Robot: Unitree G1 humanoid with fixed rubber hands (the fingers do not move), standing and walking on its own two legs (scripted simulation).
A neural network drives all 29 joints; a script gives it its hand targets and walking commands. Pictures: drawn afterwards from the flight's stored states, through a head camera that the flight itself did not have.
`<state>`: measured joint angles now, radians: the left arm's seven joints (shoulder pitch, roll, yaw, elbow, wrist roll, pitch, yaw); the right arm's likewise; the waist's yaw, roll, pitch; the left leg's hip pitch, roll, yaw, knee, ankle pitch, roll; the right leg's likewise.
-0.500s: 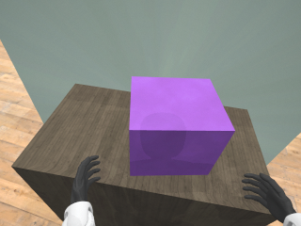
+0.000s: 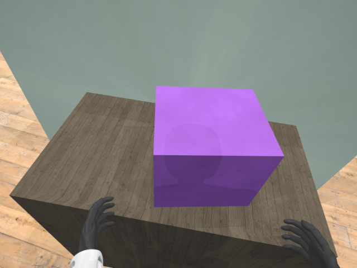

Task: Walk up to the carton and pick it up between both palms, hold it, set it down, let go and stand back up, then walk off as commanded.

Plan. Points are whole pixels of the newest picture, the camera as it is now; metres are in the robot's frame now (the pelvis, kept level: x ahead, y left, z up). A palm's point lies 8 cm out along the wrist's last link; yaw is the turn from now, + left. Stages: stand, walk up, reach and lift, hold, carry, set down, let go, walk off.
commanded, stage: set down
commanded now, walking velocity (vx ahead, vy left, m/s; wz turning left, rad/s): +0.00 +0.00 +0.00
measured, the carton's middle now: (203, 148) +0.42 -0.03 +0.04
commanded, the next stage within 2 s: let go in 1.24 s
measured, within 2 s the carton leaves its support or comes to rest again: neither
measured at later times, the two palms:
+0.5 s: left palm (88, 259) +0.15 +0.20 -0.04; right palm (314, 267) +0.17 -0.26 +0.00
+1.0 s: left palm (86, 262) +0.15 +0.21 -0.07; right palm out of the picture +0.17 -0.25 +0.00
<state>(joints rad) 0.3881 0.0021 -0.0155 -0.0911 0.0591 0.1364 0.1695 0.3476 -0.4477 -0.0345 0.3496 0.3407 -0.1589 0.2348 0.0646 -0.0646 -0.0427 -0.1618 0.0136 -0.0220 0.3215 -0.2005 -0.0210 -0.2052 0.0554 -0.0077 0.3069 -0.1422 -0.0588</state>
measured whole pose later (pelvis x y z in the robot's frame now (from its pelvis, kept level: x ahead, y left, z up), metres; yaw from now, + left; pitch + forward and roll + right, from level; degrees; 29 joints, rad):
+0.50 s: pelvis +0.00 +0.00 +0.00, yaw +0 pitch +2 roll +0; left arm 0.37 0.07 0.00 0.08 0.06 0.16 0.15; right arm 0.35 -0.36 -0.04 0.35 0.22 -0.12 0.18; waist 0.06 -0.11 -0.03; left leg -0.16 0.01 -0.02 0.32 -0.20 -0.02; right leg -0.20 0.06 -0.01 0.31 -0.14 -0.06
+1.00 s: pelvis +0.00 +0.00 +0.00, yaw +0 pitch +2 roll +0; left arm 0.31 0.12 0.01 0.21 0.06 0.17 0.09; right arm 0.35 -0.32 -0.04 0.35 0.16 -0.15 0.13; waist 0.06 -0.12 -0.01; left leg -0.16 0.01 -0.02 0.32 -0.20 -0.02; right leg -0.20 0.05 -0.01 0.31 -0.15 -0.06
